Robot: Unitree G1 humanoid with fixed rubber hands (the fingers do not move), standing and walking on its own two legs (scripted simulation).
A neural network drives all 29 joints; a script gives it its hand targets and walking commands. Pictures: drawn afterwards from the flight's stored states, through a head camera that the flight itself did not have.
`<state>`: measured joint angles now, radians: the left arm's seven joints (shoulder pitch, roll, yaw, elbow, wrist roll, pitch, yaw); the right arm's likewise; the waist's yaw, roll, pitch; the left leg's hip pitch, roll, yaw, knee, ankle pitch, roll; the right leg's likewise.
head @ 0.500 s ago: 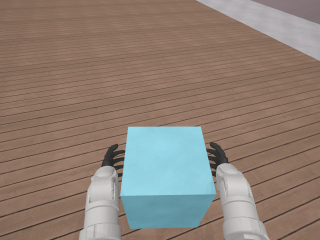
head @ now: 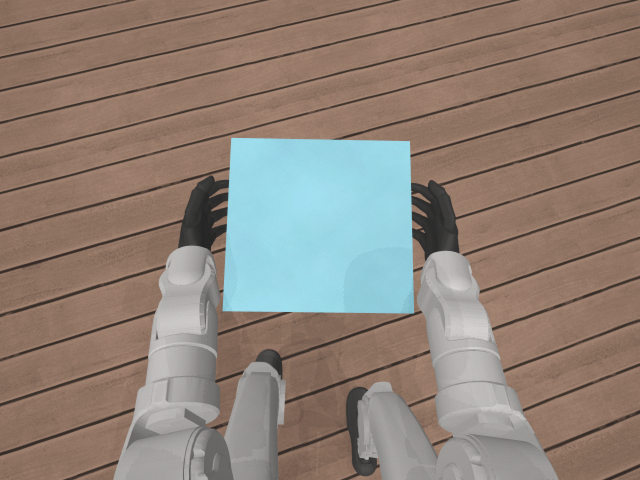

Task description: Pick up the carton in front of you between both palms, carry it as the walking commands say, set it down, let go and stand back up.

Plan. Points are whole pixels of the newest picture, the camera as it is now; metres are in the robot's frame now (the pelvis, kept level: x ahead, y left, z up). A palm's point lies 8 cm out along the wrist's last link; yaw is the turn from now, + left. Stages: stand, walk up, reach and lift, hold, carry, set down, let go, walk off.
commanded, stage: set down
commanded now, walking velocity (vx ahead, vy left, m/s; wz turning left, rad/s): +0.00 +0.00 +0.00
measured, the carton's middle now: (318, 240) +0.42 +0.03 -0.16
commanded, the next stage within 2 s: none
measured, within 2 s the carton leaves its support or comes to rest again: rests again in 1.64 s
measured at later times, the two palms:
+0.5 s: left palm (214, 228) +0.45 +0.20 -0.23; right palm (399, 227) +0.46 -0.10 -0.21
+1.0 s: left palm (226, 232) +0.48 +0.21 -0.38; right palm (373, 228) +0.50 -0.09 -0.37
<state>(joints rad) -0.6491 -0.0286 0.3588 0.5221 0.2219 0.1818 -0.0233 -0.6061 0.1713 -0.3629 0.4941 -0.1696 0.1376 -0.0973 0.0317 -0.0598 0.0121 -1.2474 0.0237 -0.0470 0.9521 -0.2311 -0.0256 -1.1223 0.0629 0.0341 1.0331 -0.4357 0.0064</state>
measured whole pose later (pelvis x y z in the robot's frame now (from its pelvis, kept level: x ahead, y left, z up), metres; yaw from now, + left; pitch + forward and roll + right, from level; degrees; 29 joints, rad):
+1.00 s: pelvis -0.05 +0.01 -0.24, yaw -5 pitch +48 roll -4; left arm -1.30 0.15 0.44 0.70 0.21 0.34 0.03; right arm -1.32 -0.07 -0.40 0.74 -0.12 0.29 -0.12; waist 0.08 -0.07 0.09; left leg -2.27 0.02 -0.07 1.82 -0.39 -0.02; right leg -2.11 0.11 0.01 1.93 -0.66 0.05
